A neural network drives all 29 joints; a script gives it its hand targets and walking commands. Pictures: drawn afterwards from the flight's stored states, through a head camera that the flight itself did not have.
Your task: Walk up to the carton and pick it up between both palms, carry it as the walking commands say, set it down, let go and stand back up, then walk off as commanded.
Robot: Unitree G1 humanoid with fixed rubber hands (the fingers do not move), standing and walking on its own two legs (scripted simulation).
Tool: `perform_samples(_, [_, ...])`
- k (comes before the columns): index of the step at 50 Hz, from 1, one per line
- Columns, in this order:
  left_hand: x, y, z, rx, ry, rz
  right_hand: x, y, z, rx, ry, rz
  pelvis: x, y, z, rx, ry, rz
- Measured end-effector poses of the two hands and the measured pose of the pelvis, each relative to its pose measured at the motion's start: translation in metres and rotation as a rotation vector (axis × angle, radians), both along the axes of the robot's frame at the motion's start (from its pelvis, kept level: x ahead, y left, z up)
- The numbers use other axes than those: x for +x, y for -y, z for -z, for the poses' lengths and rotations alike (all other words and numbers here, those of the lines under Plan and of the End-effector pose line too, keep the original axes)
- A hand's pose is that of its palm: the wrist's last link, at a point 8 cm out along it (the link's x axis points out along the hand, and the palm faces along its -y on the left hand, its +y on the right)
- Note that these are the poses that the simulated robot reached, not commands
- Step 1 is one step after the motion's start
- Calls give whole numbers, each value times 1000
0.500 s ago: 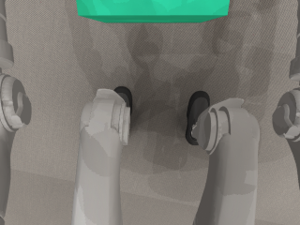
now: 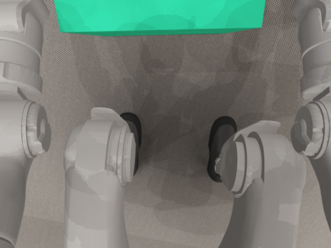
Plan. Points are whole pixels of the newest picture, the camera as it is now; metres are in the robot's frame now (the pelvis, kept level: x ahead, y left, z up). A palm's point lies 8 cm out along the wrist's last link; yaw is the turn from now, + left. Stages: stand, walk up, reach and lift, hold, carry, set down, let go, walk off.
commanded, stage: reach and lift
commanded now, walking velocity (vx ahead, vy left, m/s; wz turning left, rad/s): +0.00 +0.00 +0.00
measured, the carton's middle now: out of the picture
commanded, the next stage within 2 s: none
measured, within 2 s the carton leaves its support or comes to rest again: leaves its support in 1.74 s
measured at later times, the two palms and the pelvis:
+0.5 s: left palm out of the picture +0.51 +0.26 -0.20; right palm out of the picture +0.56 -0.16 -0.20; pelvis +0.00 +0.00 -0.01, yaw +1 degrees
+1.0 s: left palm out of the picture +0.53 +0.25 -0.19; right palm out of the picture +0.56 -0.13 -0.20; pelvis +0.00 +0.00 +0.00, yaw +1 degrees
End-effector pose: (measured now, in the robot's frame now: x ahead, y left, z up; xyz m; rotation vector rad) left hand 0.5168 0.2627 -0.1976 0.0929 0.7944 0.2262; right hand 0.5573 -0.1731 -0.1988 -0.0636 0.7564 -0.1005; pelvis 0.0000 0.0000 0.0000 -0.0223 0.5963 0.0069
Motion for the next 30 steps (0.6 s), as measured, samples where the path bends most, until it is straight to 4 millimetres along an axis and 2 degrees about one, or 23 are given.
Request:
perform_samples(4, [6, 5, 0, -20, 21, -4, 0, 5, 6, -23, -18, -10, 2, 3, 7, 7, 13, -13])
perform_samples(10, [18, 10, 0, -34, 62, -13, 3, 5, -1, -27, 14, -11, 3, 5, 13, 7, 24, -7])
perform_samples(22, [-2, 3, 7, -20, 24, -20, 4, -10, -1, -13, 8, -24, 0, 3, 10, 7, 21, -5])
perform_samples(30, [4, 7, -2, -33, 42, -13, 1, -18, 0, 6, -3, -20, -4, 3, 8, 8, 22, -6])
